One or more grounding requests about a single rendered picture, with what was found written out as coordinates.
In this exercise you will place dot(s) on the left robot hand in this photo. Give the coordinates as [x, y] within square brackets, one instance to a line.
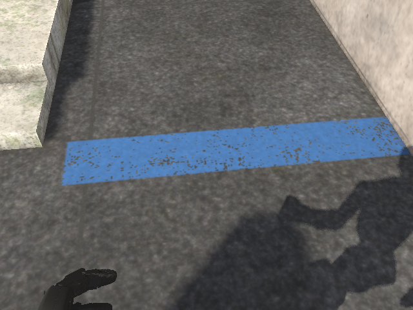
[61, 296]

